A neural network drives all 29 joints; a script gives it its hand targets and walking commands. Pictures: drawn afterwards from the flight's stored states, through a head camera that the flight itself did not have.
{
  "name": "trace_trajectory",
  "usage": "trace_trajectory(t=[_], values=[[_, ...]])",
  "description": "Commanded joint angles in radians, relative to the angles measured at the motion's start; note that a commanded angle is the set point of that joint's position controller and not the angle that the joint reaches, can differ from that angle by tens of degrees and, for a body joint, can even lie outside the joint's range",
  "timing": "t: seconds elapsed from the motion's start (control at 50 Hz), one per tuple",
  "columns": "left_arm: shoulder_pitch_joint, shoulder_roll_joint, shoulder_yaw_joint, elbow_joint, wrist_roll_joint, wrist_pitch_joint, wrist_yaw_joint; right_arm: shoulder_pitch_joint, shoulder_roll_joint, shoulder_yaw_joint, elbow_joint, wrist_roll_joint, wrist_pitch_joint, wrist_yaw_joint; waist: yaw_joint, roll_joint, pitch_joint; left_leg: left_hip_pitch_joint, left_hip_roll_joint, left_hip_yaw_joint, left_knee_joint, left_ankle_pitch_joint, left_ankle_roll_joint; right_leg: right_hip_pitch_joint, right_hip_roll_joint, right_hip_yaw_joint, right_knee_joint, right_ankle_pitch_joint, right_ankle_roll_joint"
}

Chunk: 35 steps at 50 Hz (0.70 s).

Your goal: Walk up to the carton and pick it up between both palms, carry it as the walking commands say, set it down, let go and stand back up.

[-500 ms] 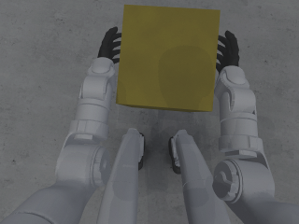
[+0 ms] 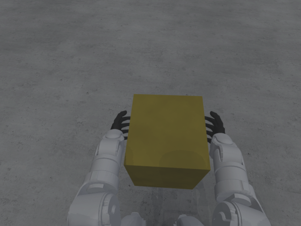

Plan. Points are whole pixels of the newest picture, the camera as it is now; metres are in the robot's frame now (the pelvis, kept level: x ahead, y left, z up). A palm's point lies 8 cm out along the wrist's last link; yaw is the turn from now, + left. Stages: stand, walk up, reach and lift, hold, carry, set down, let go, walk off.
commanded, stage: reach and lift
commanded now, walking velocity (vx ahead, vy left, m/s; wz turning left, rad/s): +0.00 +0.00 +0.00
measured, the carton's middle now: (165, 145) +0.35 -0.03 -0.06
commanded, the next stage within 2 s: none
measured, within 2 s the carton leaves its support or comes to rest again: neither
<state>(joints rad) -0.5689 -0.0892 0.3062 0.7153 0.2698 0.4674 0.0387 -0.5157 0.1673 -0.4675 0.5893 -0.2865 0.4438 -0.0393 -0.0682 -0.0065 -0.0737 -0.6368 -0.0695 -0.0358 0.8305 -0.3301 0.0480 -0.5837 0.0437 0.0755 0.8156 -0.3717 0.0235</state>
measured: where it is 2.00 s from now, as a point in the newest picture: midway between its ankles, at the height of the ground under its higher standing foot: outside the picture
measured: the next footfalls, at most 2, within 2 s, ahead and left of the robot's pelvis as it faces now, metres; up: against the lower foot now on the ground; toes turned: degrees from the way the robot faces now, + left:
none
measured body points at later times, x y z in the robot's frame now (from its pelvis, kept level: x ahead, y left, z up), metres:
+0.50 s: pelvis +0.03 -0.02 +0.04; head +0.02 +0.00 +0.49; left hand +0.36 +0.10 +0.04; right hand +0.33 -0.19 +0.06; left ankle +0.05 +0.08 -0.70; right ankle +0.02 -0.14 -0.70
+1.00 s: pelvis +0.01 -0.03 +0.04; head -0.03 -0.02 +0.49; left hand +0.32 +0.12 +0.06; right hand +0.32 -0.18 +0.08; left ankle +0.05 +0.08 -0.70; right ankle +0.02 -0.14 -0.70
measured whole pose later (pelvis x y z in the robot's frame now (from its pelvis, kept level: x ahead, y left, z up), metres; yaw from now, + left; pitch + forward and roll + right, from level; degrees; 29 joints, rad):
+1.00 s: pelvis +0.01 -0.03 +0.04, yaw +0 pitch -7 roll +0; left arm -0.36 -0.09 0.19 0.41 0.26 0.74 -0.01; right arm -0.37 0.18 -0.30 0.36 -0.25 0.71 -0.06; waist -0.02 -0.03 0.03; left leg -0.13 -0.05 -0.06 0.45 -0.20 0.02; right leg -0.10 0.04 0.08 0.47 -0.25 -0.01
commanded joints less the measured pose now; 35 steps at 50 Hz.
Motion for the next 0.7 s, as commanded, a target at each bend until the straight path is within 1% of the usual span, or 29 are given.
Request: trace_trajectory(t=[0.0, 0.02, 0.04, 0.06, 0.08, 0.1, 0.12, 0.14, 0.16, 0.18, 0.2, 0.22, 0.24, 0.26, 0.3, 0.34, 0.36, 0.38, 0.42, 0.44, 0.46, 0.48, 0.5, 0.54, 0.56, 0.58, 0.64, 0.66, 0.68], values=[[-0.569, -1.049, -0.48, -0.138, -0.209, -0.049, -0.227, -0.477, 0.986, 0.544, 0.086, 0.161, 0.027, 0.267, -0.031, 0.042, -0.404, 0.444, 0.008, -0.13, -0.218, 0.262, -0.054, 0.13, 0.046, 0.029, -0.18, 0.279, -0.05], [-0.592, -1.08, -0.519, -0.167, -0.222, -0.049, -0.225, -0.498, 0.986, 0.556, 0.053, 0.177, 0.021, 0.265, -0.04, 0.071, -0.444, 0.479, 0.013, -0.139, -0.226, 0.279, -0.059, 0.158, 0.044, 0.029, -0.178, 0.298, -0.052], [-0.588, -1.071, -0.527, -0.173, -0.227, -0.048, -0.226, -0.504, 0.992, 0.584, 0.03, 0.188, 0.019, 0.262, -0.025, 0.06, -0.465, 0.475, 0.007, -0.136, -0.227, 0.299, -0.055, 0.193, 0.042, 0.039, -0.19, 0.328, -0.05], [-0.582, -1.087, -0.571, -0.218, -0.247, -0.051, -0.223, -0.512, 1.004, 0.619, -0.02, 0.22, 0.017, 0.263, -0.03, 0.054, -0.5, 0.526, 0.013, -0.151, -0.232, 0.346, -0.056, 0.205, 0.042, 0.032, -0.184, 0.358, -0.044], [-0.584, -1.071, -0.564, -0.223, -0.245, -0.054, -0.22, -0.528, 0.998, 0.616, -0.017, 0.224, 0.02, 0.262, -0.024, 0.049, -0.471, 0.525, 0.014, -0.152, -0.241, 0.369, -0.053, 0.183, 0.045, 0.028, -0.192, 0.355, -0.041], [-0.575, -1.091, -0.599, -0.288, -0.268, -0.061, -0.217, -0.522, 1.018, 0.682, -0.102, 0.25, 0.014, 0.263, -0.007, 0.026, -0.532, 0.583, 0.009, -0.157, -0.239, 0.409, -0.053, 0.232, 0.048, 0.034, -0.198, 0.393, -0.038], [-0.564, -1.076, -0.608, -0.297, -0.263, -0.056, -0.217, -0.49, 1.014, 0.687, -0.092, 0.25, 0.022, 0.261, -0.013, 0.028, -0.534, 0.58, 0.007, -0.151, -0.243, 0.429, -0.054, 0.246, 0.05, 0.037, -0.214, 0.414, -0.037], [-0.543, -1.057, -0.603, -0.286, -0.267, -0.048, -0.217, -0.504, 1.013, 0.691, -0.094, 0.261, 0.029, 0.256, -0.001, 0.011, -0.503, 0.577, 0.016, -0.154, -0.253, 0.43, -0.048, 0.255, 0.043, 0.038, -0.217, 0.418, -0.032], [-0.529, -1.056, -0.612, -0.306, -0.258, -0.042, -0.217, -0.465, 1.009, 0.692, -0.101, 0.244, 0.038, 0.255, -0.009, 0.006, -0.484, 0.599, 0.013, -0.146, -0.266, 0.407, -0.051, 0.267, 0.047, 0.038, -0.241, 0.399, -0.032], [-0.528, -1.047, -0.625, -0.317, -0.269, -0.037, -0.218, -0.472, 1.015, 0.715, -0.112, 0.264, 0.045, 0.254, 0.009, 0.003, -0.463, 0.576, 0.014, -0.145, -0.275, 0.389, -0.045, 0.281, 0.043, 0.044, -0.244, 0.39, -0.031], [-0.518, -1.052, -0.607, -0.277, -0.251, -0.03, -0.223, -0.469, 0.984, 0.686, -0.108, 0.246, 0.046, 0.253, -0.009, 0.02, -0.412, 0.566, 0.019, -0.147, -0.284, 0.348, -0.047, 0.244, 0.042, 0.043, -0.256, 0.355, -0.033], [-0.497, -1.06, -0.626, -0.315, -0.268, -0.024, -0.223, -0.484, 1.012, 0.742, -0.16, 0.276, 0.053, 0.253, 0.025, 0.004, -0.446, 0.586, 0.01, -0.135, -0.29, 0.374, -0.042, 0.305, 0.043, 0.042, -0.263, 0.386, -0.028], [-0.539, -1.048, -0.655, -0.336, -0.273, -0.014, -0.23, -0.48, 1.009, 0.726, -0.151, 0.262, 0.065, 0.25, -0.017, -0.012, -0.441, 0.602, 0.012, -0.141, -0.297, 0.345, -0.04, 0.287, 0.046, 0.033, -0.272, 0.363, -0.023], [-0.5, -1.063, -0.677, -0.349, -0.283, -0.006, -0.234, -0.446, 1.035, 0.754, -0.166, 0.281, 0.074, 0.248, 0.01, -0.002, -0.474, 0.627, 0.014, -0.136, -0.308, 0.37, -0.045, 0.356, 0.044, 0.034, -0.281, 0.394, -0.024], [-0.507, -1.046, -0.682, -0.368, -0.281, 0.013, -0.24, -0.431, 1.015, 0.739, -0.162, 0.273, 0.093, 0.244, 0.006, 0.035, -0.436, 0.617, 0.019, -0.134, -0.318, 0.361, -0.043, 0.34, 0.036, 0.033, -0.288, 0.382, -0.02], [-0.459, -1.048, -0.696, -0.367, -0.288, 0.037, -0.248, -0.406, 1.015, 0.752, -0.196, 0.279, 0.115, 0.242, -0.008, 0.036, -0.435, 0.655, 0.019, -0.129, -0.338, 0.384, -0.041, 0.382, 0.036, 0.032, -0.313, 0.412, -0.017], [-0.436, -1.044, -0.697, -0.376, -0.29, 0.044, -0.253, -0.405, 1.031, 0.77, -0.222, 0.285, 0.124, 0.238, 0.005, -0.005, -0.433, 0.655, 0.016, -0.128, -0.34, 0.4, -0.033, 0.404, 0.035, 0.034, -0.324, 0.432, -0.011], [-0.408, -1.024, -0.682, -0.381, -0.281, 0.055, -0.259, -0.365, 1.025, 0.759, -0.219, 0.277, 0.143, 0.232, 0.004, 0.021, -0.421, 0.666, 0.015, -0.124, -0.344, 0.406, -0.033, 0.396, 0.029, 0.03, -0.331, 0.445, -0.007], [-0.368, -1.019, -0.687, -0.413, -0.296, 0.076, -0.266, -0.323, 1.058, 0.789, -0.24, 0.297, 0.17, 0.227, 0.026, -0.006, -0.404, 0.664, 0.01, -0.116, -0.362, 0.443, -0.024, 0.454, 0.024, 0.04, -0.351, 0.501, 0.004], [-0.362, -1.023, -0.697, -0.419, -0.295, 0.087, -0.272, -0.314, 1.057, 0.787, -0.261, 0.297, 0.177, 0.223, 0.014, 0.006, -0.392, 0.672, 0.011, -0.119, -0.369, 0.466, -0.024, 0.467, 0.02, 0.046, -0.359, 0.533, 0.003], [-0.328, -1.005, -0.698, -0.427, -0.296, 0.098, -0.271, -0.296, 1.059, 0.799, -0.273, 0.299, 0.189, 0.22, 0.023, -0.004, -0.366, 0.667, 0.01, -0.112, -0.39, 0.466, -0.021, 0.493, 0.018, 0.045, -0.37, 0.559, 0.01], [-0.321, -0.987, -0.691, -0.414, -0.297, 0.111, -0.279, -0.266, 1.039, 0.77, -0.264, 0.282, 0.202, 0.213, -0.007, -0.01, -0.323, 0.647, 0.013, -0.114, -0.402, 0.44, -0.023, 0.495, 0.014, 0.049, -0.385, 0.548, 0.007], [-0.328, -0.982, -0.688, -0.437, -0.298, 0.109, -0.28, -0.263, 1.044, 0.772, -0.262, 0.283, 0.21, 0.213, 0.006, -0.014, -0.288, 0.653, 0.016, -0.109, -0.413, 0.421, -0.018, 0.484, 0.019, 0.046, -0.395, 0.528, 0.009], [-0.362, -0.959, -0.697, -0.477, -0.301, 0.131, -0.288, -0.205, 1.059, 0.749, -0.239, 0.276, 0.233, 0.209, 0.005, 0.004, -0.233, 0.634, 0.011, -0.105, -0.437, 0.373, -0.017, 0.49, 0.01, 0.052, -0.42, 0.504, 0.007], [-0.346, -0.949, -0.679, -0.475, -0.305, 0.138, -0.291, -0.225, 1.044, 0.753, -0.261, 0.276, 0.243, 0.208, 0.004, -0.018, -0.199, 0.617, 0.01, -0.1, -0.443, 0.371, -0.012, 0.501, 0.006, 0.044, -0.421, 0.525, 0.012], [-0.371, -0.951, -0.696, -0.511, -0.318, 0.136, -0.297, -0.226, 1.073, 0.764, -0.271, 0.287, 0.247, 0.206, 0.009, -0.007, -0.23, 0.63, 0.006, -0.093, -0.448, 0.362, -0.013, 0.525, 0.003, 0.053, -0.428, 0.523, 0.015], [-0.396, -0.947, -0.697, -0.527, -0.321, 0.147, -0.306, -0.242, 1.088, 0.762, -0.279, 0.29, 0.254, 0.202, 0.016, -0.029, -0.183, 0.595, 0.002, -0.086, -0.453, 0.307, -0.004, 0.532, -0.004, 0.061, -0.441, 0.483, 0.015], [-0.439, -0.953, -0.723, -0.567, -0.336, 0.145, -0.312, -0.247, 1.096, 0.768, -0.299, 0.292, 0.252, 0.199, 0.002, -0.004, -0.229, 0.618, 0.004, -0.083, -0.448, 0.289, -0.011, 0.538, -0.006, 0.062, -0.441, 0.451, 0.009], [-0.417, -0.954, -0.719, -0.556, -0.339, 0.149, -0.314, -0.252, 1.11, 0.783, -0.297, 0.299, 0.262, 0.199, 0.018, -0.03, -0.216, 0.63, 0.0, -0.084, -0.449, 0.296, -0.007, 0.533, -0.001, 0.055, -0.442, 0.447, 0.014]])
